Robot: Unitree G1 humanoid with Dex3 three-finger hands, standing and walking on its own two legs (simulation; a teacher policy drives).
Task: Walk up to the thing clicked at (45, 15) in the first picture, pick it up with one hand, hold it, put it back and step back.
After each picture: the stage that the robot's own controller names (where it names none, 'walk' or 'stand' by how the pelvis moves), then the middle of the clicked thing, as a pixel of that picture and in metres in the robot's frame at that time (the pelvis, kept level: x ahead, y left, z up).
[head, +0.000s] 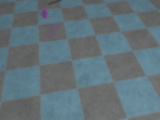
stand; (44, 13) +1.88 +0.49 -0.72
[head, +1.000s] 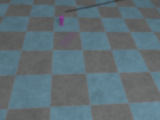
walk; (61, 20) +1.80 +0.19 -0.69
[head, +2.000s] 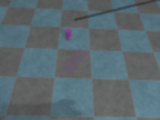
walk; (68, 34) +1.28 +0.16 -0.70
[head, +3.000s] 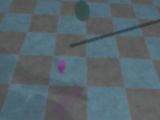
walk; (62, 67) +0.89 +0.17 -0.70
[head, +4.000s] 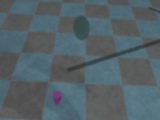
walk; (57, 97) +0.61 +0.18 -0.70
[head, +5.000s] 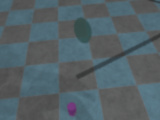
walk; (72, 109) +0.50 +0.12 -0.67
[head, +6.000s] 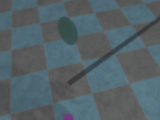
stand; out of the picture +0.38 +0.14 -0.70
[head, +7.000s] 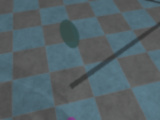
stand; out of the picture +0.37 +0.08 -0.72
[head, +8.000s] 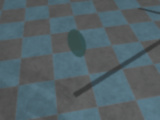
stand; out of the picture +0.36 +0.09 -0.72
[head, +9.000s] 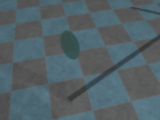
stand; out of the picture +0.32 +0.12 -0.73
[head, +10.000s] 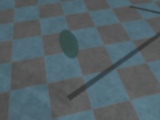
stand; out of the picture +0.32 +0.12 -0.73
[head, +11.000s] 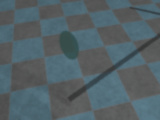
go down; out of the picture +0.31 +0.12 -0.73
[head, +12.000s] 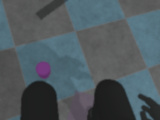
go down; (43, 70) +0.39 +0.14 -0.37
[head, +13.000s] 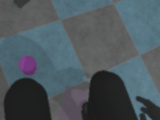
approach; (28, 66) +0.39 +0.17 -0.30
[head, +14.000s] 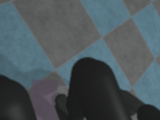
close in; out of the picture +0.39 +0.20 -0.23
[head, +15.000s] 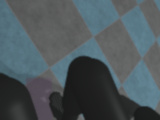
close; out of the picture +0.40 +0.21 -0.23
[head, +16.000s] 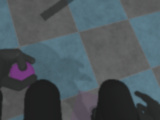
lift; (24, 75) +0.33 +0.21 -0.10
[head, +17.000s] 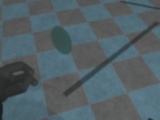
go down; out of the picture +0.32 +0.09 -0.69
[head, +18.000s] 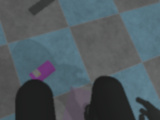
go down; (42, 72) +0.39 +0.13 -0.38
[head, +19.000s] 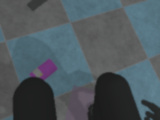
go down; (43, 71) +0.38 +0.14 -0.33
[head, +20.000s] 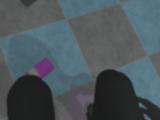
go down; (39, 71) +0.38 +0.14 -0.29
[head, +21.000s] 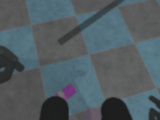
hold; (65, 93) +0.37 +0.11 -0.49
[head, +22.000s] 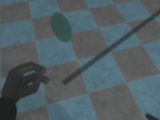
hold; out of the picture +0.31 +0.09 -0.69
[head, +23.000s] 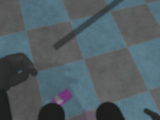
lower; (62, 98) +0.35 +0.09 -0.52
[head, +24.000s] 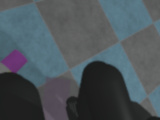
lower; (9, 66) +0.37 +0.16 -0.26
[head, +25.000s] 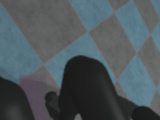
lower; out of the picture +0.38 +0.18 -0.25
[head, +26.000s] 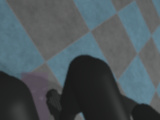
lower; out of the picture +0.38 +0.18 -0.25
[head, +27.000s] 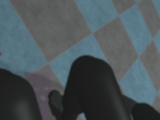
lower; out of the picture +0.38 +0.18 -0.25
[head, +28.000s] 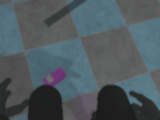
walk; (54, 78) +0.40 +0.12 -0.41
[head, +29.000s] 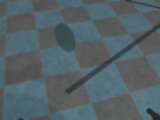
stand; out of the picture +0.31 +0.08 -0.68
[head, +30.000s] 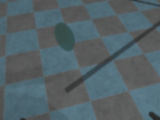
stand; out of the picture +0.33 +0.10 -0.69
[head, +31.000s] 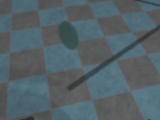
withdraw; out of the picture +0.34 +0.10 -0.70
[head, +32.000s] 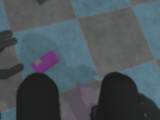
rise; (45, 62) +0.41 +0.14 -0.31
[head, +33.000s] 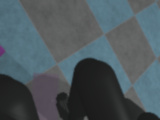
lower; out of the picture +0.40 +0.20 -0.26
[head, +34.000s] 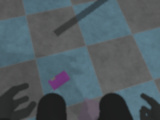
walk; (59, 80) +0.42 +0.13 -0.48
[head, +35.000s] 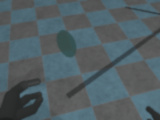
lower; out of the picture +0.36 +0.10 -0.69
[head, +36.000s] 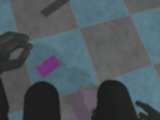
lower; (48, 66) +0.43 +0.14 -0.38
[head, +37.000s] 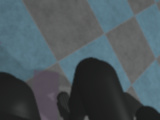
stand; out of the picture +0.43 +0.21 -0.26
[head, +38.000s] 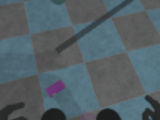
withdraw; (55, 88) +0.43 +0.14 -0.56
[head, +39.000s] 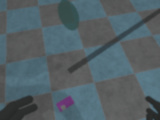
crouch; (65, 103) +0.44 +0.13 -0.62
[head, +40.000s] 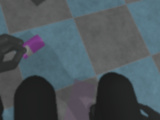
lower; (31, 46) +0.51 +0.20 -0.32
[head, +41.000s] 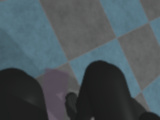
stand; out of the picture +0.51 +0.28 -0.27
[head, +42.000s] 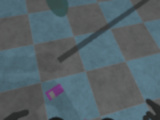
withdraw; (54, 92) +0.46 +0.15 -0.59
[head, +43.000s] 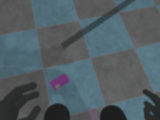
crouch; (59, 82) +0.45 +0.14 -0.54
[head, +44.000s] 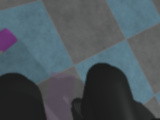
lower; out of the picture +0.46 +0.22 -0.26
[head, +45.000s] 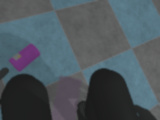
stand; (25, 57) +0.43 +0.18 -0.30
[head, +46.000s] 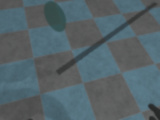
withdraw; out of the picture +0.26 +0.01 -0.63
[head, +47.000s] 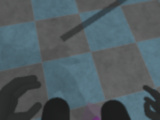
crouch; out of the picture +0.18 -0.06 -0.50
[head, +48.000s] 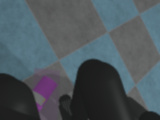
lower; (41, 93) +0.27 +0.02 -0.25
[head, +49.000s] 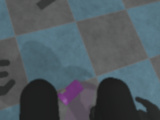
stand; (70, 92) +0.30 +0.03 -0.36
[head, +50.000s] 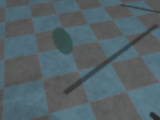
stand; out of the picture +0.25 +0.00 -0.68
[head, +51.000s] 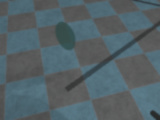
stand; out of the picture +0.25 +0.03 -0.68
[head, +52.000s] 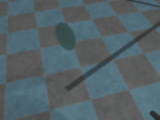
stand; out of the picture +0.28 +0.04 -0.68
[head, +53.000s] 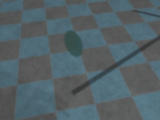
stand; out of the picture +0.32 +0.04 -0.75
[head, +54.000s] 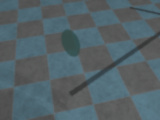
stand; out of the picture +0.29 +0.05 -0.75
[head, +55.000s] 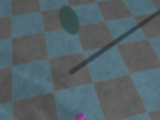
walk; out of the picture +0.33 +0.04 -0.74
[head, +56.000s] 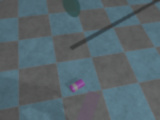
walk; (77, 85) +0.62 +0.00 -0.73
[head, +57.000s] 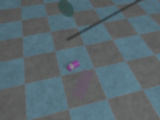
walk; (73, 65) +0.98 +0.09 -0.73
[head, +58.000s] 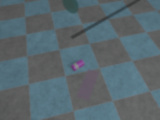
stand; (77, 65) +0.92 +0.05 -0.73
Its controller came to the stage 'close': yes
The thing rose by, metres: 0.26
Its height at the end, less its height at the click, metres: -0.02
